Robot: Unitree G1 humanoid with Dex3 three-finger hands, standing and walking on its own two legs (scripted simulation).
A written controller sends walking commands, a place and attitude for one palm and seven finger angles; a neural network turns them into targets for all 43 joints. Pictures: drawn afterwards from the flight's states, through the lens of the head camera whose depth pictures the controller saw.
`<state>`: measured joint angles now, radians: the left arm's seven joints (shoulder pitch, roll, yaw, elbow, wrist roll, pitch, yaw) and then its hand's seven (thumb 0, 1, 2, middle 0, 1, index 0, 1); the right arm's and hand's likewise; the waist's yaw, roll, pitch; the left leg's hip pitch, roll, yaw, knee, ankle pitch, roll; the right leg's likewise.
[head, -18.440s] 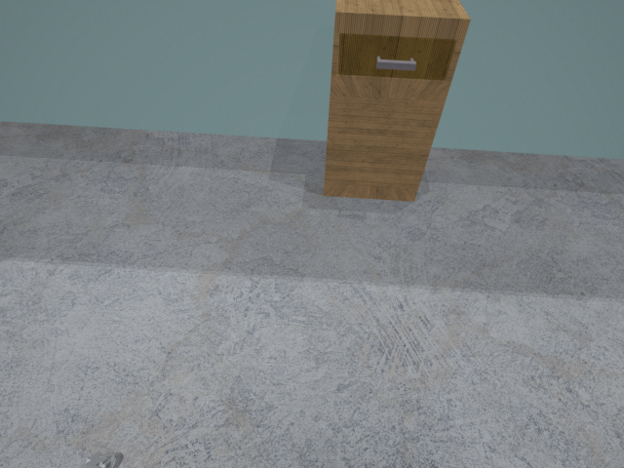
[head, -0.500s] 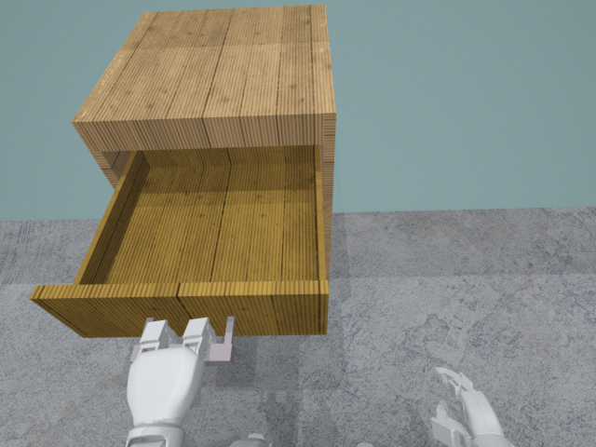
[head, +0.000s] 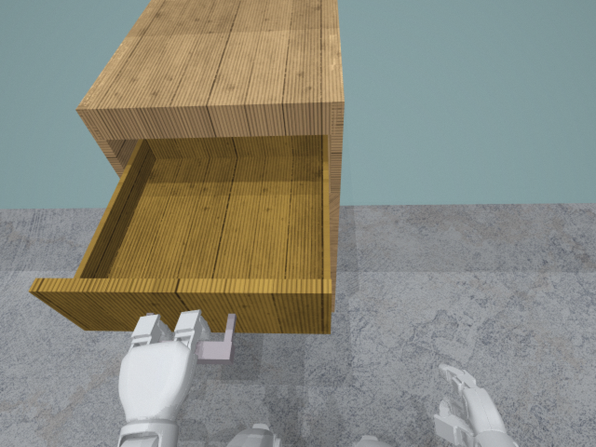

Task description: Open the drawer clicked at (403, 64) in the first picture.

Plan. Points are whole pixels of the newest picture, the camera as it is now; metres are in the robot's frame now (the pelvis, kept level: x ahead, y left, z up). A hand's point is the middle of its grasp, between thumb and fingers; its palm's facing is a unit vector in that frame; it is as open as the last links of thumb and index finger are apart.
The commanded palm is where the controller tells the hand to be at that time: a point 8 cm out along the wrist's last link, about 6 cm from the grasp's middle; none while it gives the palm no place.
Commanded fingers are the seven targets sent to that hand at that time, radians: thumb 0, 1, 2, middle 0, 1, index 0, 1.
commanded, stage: open the thumb to release the handle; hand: left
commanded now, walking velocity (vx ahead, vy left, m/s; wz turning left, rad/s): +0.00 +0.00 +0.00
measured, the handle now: (186, 336) +0.27 +0.18 -0.01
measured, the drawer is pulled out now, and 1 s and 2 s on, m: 0.30 0.30 0.30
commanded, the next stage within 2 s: lift the hand off the handle in 0.28 s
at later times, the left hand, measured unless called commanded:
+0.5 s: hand (177, 383) +0.21 +0.19 -0.03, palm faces +0.01 -0.10 -0.99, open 13.7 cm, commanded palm +0.19 +0.19 +0.02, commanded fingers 0.00 -0.50 0.30 -0.30 -1.20 -0.30 -1.20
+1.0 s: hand (175, 369) +0.22 +0.19 -0.01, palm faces +0.01 -0.12 -0.99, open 13.5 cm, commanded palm +0.20 +0.18 +0.05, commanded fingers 0.00 -0.50 0.30 -0.30 -1.20 -0.30 -1.20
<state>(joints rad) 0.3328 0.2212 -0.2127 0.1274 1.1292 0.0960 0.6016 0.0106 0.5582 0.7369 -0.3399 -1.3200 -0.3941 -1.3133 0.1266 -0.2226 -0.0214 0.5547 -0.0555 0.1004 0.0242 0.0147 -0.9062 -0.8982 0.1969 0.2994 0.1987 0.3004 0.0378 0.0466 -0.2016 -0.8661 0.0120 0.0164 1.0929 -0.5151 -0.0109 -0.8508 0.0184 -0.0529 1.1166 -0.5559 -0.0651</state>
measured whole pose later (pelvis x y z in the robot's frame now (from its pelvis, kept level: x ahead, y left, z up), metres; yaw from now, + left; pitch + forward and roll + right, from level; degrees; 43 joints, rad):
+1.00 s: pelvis -0.01 +0.01 +0.02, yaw +0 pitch +14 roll +0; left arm 0.24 0.23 -0.24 0.19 1.10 0.13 0.56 0.00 -0.49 0.30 -0.32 -1.20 -0.37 -1.23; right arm 0.15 -0.22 -0.02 0.58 -0.04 0.11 0.00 0.01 -0.91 -0.90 0.20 0.30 0.20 0.30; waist 0.02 0.05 -0.18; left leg -0.78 0.01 0.02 1.00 -0.46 0.00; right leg -0.76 0.02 -0.05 1.01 -0.49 -0.06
